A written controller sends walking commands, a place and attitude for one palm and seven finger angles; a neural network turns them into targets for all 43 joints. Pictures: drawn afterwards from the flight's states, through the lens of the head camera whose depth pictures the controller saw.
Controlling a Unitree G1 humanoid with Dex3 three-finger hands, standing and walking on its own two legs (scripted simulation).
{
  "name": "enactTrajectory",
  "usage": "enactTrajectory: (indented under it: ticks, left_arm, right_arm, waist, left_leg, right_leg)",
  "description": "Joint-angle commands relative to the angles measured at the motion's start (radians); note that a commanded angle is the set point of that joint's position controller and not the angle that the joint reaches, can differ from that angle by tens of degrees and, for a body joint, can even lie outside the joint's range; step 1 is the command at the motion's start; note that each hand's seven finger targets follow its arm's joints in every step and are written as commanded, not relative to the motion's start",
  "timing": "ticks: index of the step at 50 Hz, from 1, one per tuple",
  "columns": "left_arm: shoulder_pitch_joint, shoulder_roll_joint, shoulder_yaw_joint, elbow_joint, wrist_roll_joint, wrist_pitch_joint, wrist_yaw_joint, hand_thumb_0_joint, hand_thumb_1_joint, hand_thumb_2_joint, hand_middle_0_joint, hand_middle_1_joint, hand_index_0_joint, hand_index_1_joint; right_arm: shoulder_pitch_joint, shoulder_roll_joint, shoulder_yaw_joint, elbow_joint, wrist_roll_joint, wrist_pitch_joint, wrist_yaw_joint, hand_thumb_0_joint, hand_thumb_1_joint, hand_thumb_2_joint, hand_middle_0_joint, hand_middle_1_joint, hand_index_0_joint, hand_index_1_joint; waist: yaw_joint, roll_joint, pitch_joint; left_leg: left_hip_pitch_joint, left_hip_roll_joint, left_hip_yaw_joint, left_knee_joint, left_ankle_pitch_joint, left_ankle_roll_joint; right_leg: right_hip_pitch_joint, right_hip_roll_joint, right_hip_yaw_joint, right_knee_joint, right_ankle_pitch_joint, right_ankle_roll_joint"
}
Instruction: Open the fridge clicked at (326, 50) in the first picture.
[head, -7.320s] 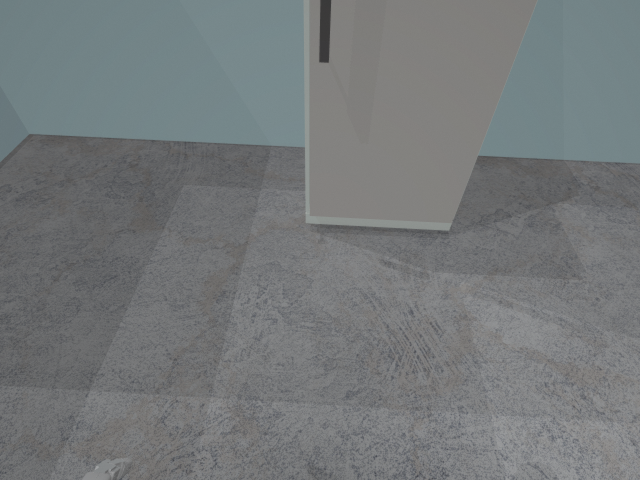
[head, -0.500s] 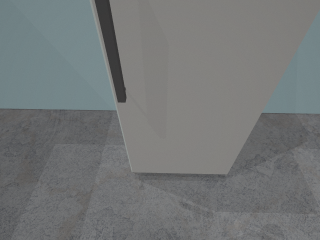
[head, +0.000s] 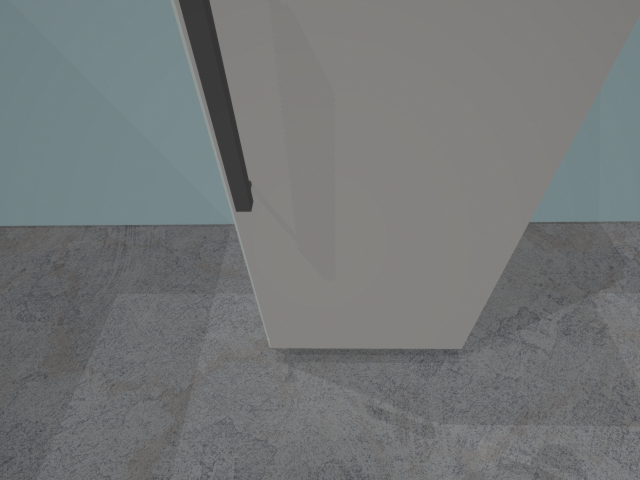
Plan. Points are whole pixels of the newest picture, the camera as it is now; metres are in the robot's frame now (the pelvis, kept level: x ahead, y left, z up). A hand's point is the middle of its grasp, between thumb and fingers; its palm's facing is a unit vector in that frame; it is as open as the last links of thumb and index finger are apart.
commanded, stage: look again from close up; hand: left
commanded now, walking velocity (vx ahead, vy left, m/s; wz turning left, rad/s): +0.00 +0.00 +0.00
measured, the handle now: (215, 63) +0.58 +0.17 +0.25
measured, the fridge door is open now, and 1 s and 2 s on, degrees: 0 0 0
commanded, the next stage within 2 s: shuffle to correct the standing spot in 0.52 s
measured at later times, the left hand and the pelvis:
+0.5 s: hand out of the picture -0.02 +0.15 -0.17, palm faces +0.05 -0.98 -0.18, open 7.4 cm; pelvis +0.00 -0.01 +0.00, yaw +0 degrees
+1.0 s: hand out of the picture -0.03 +0.17 -0.19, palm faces +0.11 -0.99 -0.12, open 7.4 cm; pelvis +0.05 +0.03 -0.01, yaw +1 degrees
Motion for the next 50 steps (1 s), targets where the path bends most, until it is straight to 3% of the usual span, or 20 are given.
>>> enactTrajectory:
  ticks: [1,18,25,31,32,34,36,38,40,42,44,47,48,49,50]
  left_arm:
    - [0.089,0.092,0.019,-0.020,-0.004,-0.012,0.005,0.000,0.900,0.900,-0.200,-0.300,-0.200,-0.300]
    - [0.098,0.095,0.020,-0.018,-0.004,-0.014,0.006,0.000,0.900,0.900,-0.200,-0.300,-0.200,-0.300]
    - [0.103,0.097,0.021,-0.017,-0.002,-0.016,0.008,0.000,0.900,0.900,-0.200,-0.300,-0.200,-0.300]
    - [0.099,0.102,0.023,-0.021,-0.003,-0.014,0.009,0.000,0.900,0.900,-0.200,-0.300,-0.200,-0.300]
    - [0.104,0.097,0.024,-0.018,-0.001,-0.013,0.008,0.000,0.900,0.900,-0.200,-0.300,-0.200,-0.300]
    - [0.115,0.110,0.033,-0.020,0.004,-0.004,0.004,0.000,0.900,0.900,-0.200,-0.300,-0.200,-0.300]
    - [0.136,0.128,0.050,-0.028,0.006,0.003,0.001,0.000,0.900,0.900,-0.200,-0.300,-0.200,-0.300]
    - [0.155,0.135,0.061,-0.035,0.009,0.004,-0.002,0.000,0.900,0.900,-0.200,-0.300,-0.200,-0.300]
    - [0.174,0.135,0.071,-0.040,0.015,-0.005,-0.001,0.000,0.900,0.900,-0.200,-0.300,-0.200,-0.300]
    - [0.167,0.142,0.078,-0.045,0.017,-0.017,-0.002,0.000,0.900,0.900,-0.200,-0.300,-0.200,-0.300]
    - [0.153,0.147,0.081,-0.047,0.018,-0.022,-0.005,0.000,0.900,0.900,-0.200,-0.300,-0.200,-0.300]
    - [0.124,0.126,0.073,-0.044,0.007,-0.017,-0.017,0.000,0.900,0.900,-0.200,-0.300,-0.200,-0.300]
    - [0.120,0.091,0.064,-0.045,0.007,-0.014,-0.021,0.000,0.900,0.900,-0.200,-0.300,-0.200,-0.300]
    - [0.114,0.048,0.055,-0.064,0.008,-0.014,-0.028,0.000,0.900,0.900,-0.200,-0.300,-0.200,-0.300]
    - [0.064,0.049,0.051,-0.094,0.012,-0.020,-0.029,0.000,0.900,0.900,-0.200,-0.300,-0.200,-0.300]
  right_arm:
    - [0.080,-0.064,-0.013,-0.015,-0.004,-0.011,-0.005,0.000,-0.900,-0.900,0.200,0.300,0.200,0.300]
    - [0.074,-0.068,-0.015,-0.019,-0.005,-0.010,-0.007,0.000,-0.900,-0.900,0.200,0.300,0.200,0.300]
    - [0.070,-0.072,-0.016,-0.019,-0.004,-0.014,-0.009,0.000,-0.900,-0.900,0.200,0.300,0.200,0.300]
    - [0.072,-0.069,-0.016,-0.016,-0.005,-0.007,-0.007,0.000,-0.900,-0.900,0.200,0.300,0.200,0.300]
    - [0.084,-0.063,-0.015,-0.013,-0.008,-0.005,-0.006,0.000,-0.900,-0.900,0.200,0.300,0.200,0.300]
    - [0.088,-0.061,-0.019,-0.013,-0.012,0.001,0.000,0.000,-0.900,-0.900,0.200,0.300,0.200,0.300]
    - [0.075,-0.059,-0.023,-0.028,-0.016,0.007,0.006,0.000,-0.900,-0.900,0.200,0.300,0.200,0.300]
    - [0.037,-0.066,-0.030,-0.051,-0.017,0.009,0.011,0.000,-0.900,-0.900,0.200,0.300,0.200,0.300]
    - [0.015,-0.068,-0.039,-0.075,-0.017,0.004,0.018,0.000,-0.900,-0.900,0.200,0.300,0.200,0.300]
    - [0.005,-0.062,-0.043,-0.091,-0.015,-0.007,0.028,0.000,-0.900,-0.900,0.200,0.300,0.200,0.300]
    - [0.023,-0.041,-0.042,-0.094,-0.011,-0.016,0.032,0.000,-0.900,-0.900,0.200,0.300,0.200,0.300]
    - [0.125,-0.022,-0.033,-0.054,-0.009,-0.034,0.024,0.000,-0.900,-0.900,0.200,0.300,0.200,0.300]
    - [0.193,-0.065,-0.041,-0.033,-0.012,-0.041,0.015,0.000,-0.900,-0.900,0.200,0.300,0.200,0.300]
    - [0.276,-0.141,-0.061,-0.017,-0.022,-0.046,0.007,0.000,-0.900,-0.900,0.200,0.300,0.200,0.300]
    - [0.328,-0.184,-0.068,-0.016,-0.023,-0.039,0.000,0.000,-0.900,-0.900,0.200,0.300,0.200,0.300]
  waist:
    - [0.009,-0.042,0.057]
    - [0.008,-0.029,0.053]
    - [0.011,-0.031,0.030]
    - [0.010,-0.048,0.066]
    - [0.009,-0.056,0.055]
    - [0.019,-0.074,0.080]
    - [0.033,-0.139,0.115]
    - [0.047,-0.154,0.163]
    - [0.050,-0.118,0.171]
    - [0.042,-0.073,0.138]
    - [0.027,-0.051,0.106]
    - [-0.017,-0.051,0.072]
    - [-0.045,0.047,0.060]
    - [-0.068,0.250,0.034]
    - [-0.088,0.263,0.042]
  left_leg:
    - [-0.052,0.072,-0.059,-0.053,0.096,0.035]
    - [-0.038,0.070,-0.056,-0.044,0.094,0.032]
    - [-0.033,0.076,-0.053,-0.038,0.134,0.031]
    - [-0.045,0.067,-0.049,-0.035,0.092,0.028]
    - [-0.047,0.064,-0.043,-0.027,0.053,0.028]
    - [-0.097,0.041,-0.018,0.019,-0.068,0.031]
    - [-0.180,0.019,0.023,0.134,-0.139,0.032]
    - [-0.273,0.032,0.019,0.274,-0.194,0.036]
    - [-0.358,0.057,0.001,0.381,-0.225,0.042]
    - [-0.349,0.072,-0.002,0.374,-0.223,0.043]
    - [-0.268,0.067,0.016,0.278,-0.195,0.041]
    - [0.006,0.019,0.079,0.057,-0.043,0.038]
    - [0.098,0.072,-0.005,-0.013,-0.068,0.057]
    - [0.184,0.264,-0.288,-0.112,-0.112,0.149]
    - [0.195,0.399,-0.456,-0.204,-0.083,0.248]
  right_leg:
    - [-0.024,-0.141,0.147,-0.111,0.127,0.011]
    - [-0.029,-0.140,0.159,-0.127,0.117,0.012]
    - [0.005,-0.141,0.147,-0.105,0.224,0.016]
    - [-0.021,-0.144,0.157,-0.133,0.149,0.021]
    - [-0.014,-0.142,0.161,-0.137,0.075,0.018]
    - [-0.019,-0.152,0.199,-0.173,-0.157,0.001]
    - [-0.030,-0.207,0.292,-0.252,-0.354,-0.030]
    - [-0.045,-0.272,0.379,-0.311,-0.412,-0.077]
    - [-0.009,-0.324,0.416,-0.318,-0.363,-0.137]
    - [0.011,-0.335,0.382,-0.287,-0.240,-0.168]
    - [0.001,-0.316,0.311,-0.234,-0.131,-0.160]
    - [-0.143,-0.193,0.163,-0.088,-0.122,-0.084]
    - [-0.218,-0.133,0.112,0.053,-0.130,-0.049]
    - [-0.369,-0.035,0.009,0.298,-0.206,0.001]
    - [-0.480,-0.007,-0.017,0.524,-0.338,0.015]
